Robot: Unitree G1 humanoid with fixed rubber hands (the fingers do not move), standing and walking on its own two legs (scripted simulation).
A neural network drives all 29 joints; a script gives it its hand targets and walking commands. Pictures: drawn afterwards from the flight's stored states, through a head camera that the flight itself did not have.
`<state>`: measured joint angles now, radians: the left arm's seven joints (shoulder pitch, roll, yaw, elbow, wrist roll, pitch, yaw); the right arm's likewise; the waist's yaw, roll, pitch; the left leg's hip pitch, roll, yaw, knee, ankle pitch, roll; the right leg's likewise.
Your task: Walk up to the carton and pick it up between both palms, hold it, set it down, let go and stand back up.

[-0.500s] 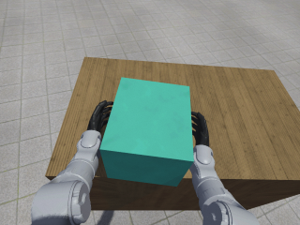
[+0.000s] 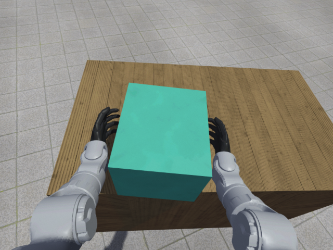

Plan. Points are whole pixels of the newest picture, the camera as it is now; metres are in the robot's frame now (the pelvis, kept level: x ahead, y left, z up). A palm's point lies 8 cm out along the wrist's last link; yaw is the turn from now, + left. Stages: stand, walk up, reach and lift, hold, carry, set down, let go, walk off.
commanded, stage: set down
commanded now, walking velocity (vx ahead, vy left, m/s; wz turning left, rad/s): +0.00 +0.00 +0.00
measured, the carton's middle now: (161, 142) +0.41 +0.02 -0.02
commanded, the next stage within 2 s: none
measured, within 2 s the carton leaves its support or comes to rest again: neither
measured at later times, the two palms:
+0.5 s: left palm (83, 126) +0.41 +0.21 +0.03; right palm (241, 136) +0.40 -0.19 +0.04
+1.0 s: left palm (70, 104) +0.41 +0.22 +0.12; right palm (251, 123) +0.39 -0.18 +0.11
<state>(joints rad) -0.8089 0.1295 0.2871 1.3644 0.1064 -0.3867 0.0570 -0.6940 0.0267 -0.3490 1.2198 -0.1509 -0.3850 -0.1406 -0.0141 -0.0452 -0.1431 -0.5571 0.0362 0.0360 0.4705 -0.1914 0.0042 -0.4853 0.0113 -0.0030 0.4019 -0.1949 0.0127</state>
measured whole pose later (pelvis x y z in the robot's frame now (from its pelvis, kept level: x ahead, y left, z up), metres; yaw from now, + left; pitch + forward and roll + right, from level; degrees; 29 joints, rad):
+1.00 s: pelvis -0.02 -0.01 +0.00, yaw +1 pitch +8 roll -1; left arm -0.90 0.41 -0.03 1.11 -0.31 0.07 -0.04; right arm -0.77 -0.18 0.06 0.89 0.37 0.10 -0.23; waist -0.05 -0.03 -0.12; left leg -0.44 0.04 0.01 0.48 -0.18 -0.01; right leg -0.38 0.02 -0.02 0.45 -0.21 -0.01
